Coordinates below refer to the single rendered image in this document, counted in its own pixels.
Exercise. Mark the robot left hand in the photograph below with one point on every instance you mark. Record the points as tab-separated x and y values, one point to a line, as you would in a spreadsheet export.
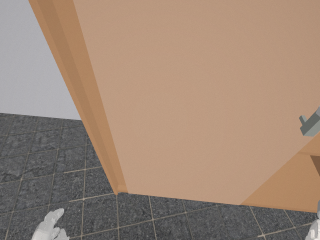
46	231

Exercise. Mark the handle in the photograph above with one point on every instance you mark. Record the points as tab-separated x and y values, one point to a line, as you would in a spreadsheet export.
311	126

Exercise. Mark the robot right upper arm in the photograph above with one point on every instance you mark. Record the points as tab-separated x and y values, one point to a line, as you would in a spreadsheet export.
314	231

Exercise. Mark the wardrobe door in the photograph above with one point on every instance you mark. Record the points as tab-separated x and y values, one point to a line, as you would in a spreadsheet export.
68	17
203	97

